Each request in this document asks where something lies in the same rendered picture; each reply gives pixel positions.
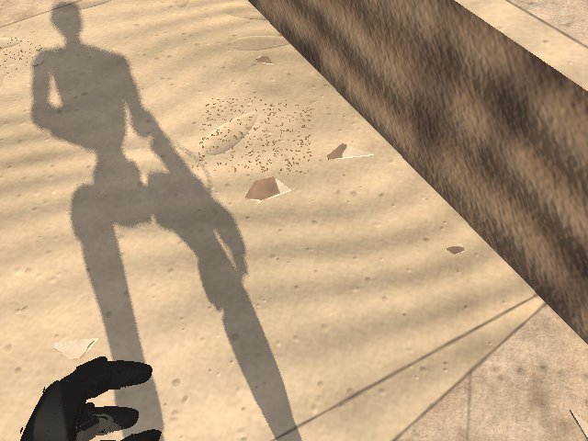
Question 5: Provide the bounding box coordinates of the robot left hand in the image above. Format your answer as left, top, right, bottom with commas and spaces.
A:
20, 356, 162, 441

